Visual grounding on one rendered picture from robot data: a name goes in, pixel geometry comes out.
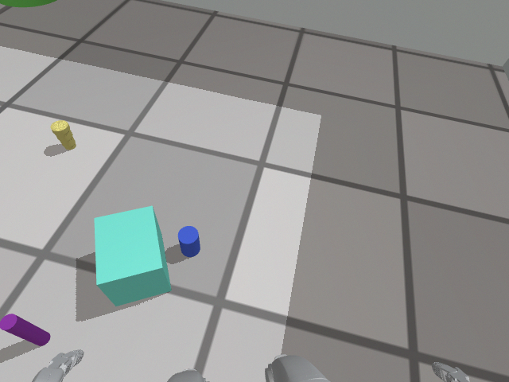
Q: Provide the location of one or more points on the left robot hand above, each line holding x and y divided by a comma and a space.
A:
59, 367

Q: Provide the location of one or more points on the right robot hand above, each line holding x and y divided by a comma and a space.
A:
449, 374

